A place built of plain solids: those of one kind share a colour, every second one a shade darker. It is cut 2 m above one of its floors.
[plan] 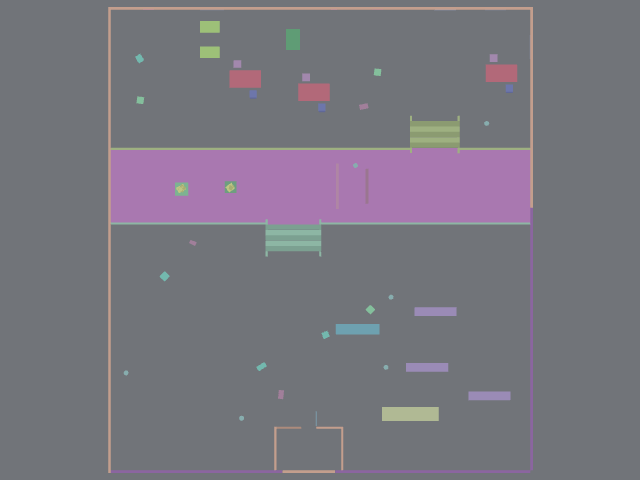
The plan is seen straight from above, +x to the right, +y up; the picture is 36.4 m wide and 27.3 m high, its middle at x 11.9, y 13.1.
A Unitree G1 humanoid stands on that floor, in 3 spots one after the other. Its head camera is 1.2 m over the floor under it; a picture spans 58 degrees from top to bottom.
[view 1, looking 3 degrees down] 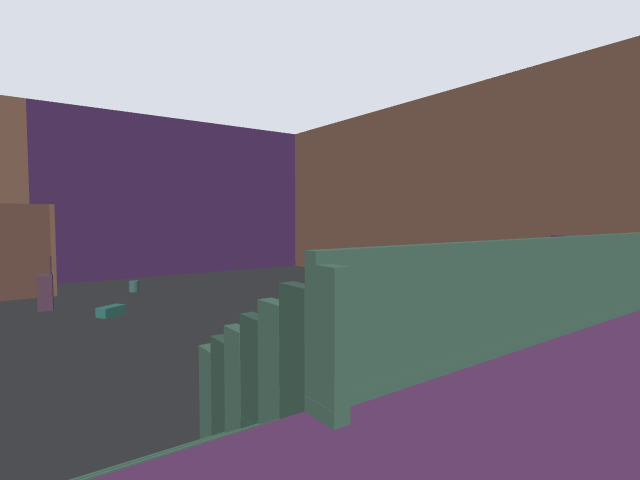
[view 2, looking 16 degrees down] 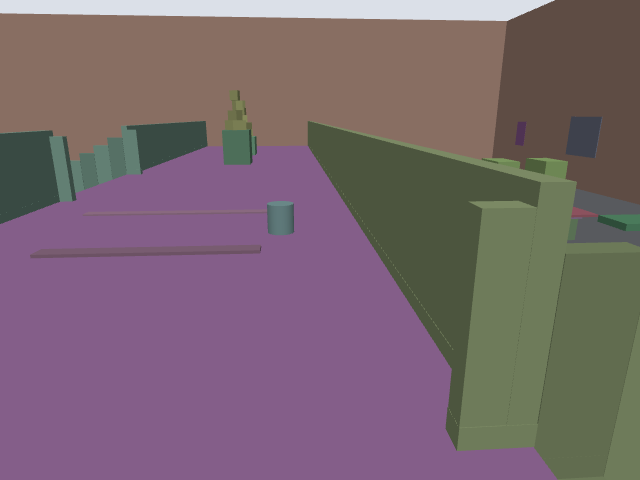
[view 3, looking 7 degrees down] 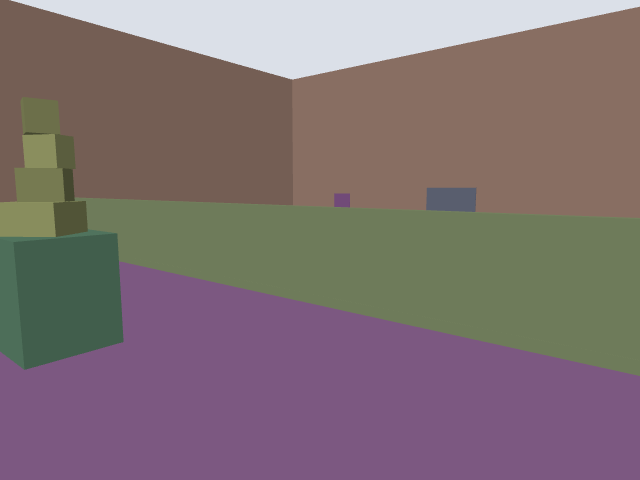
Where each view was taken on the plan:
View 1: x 10.39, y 16.16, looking -126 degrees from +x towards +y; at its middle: wall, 17.70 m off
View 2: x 18.43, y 17.44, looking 176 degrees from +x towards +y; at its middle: podium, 4.35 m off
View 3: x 10.39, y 14.88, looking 129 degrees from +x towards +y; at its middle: back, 4.33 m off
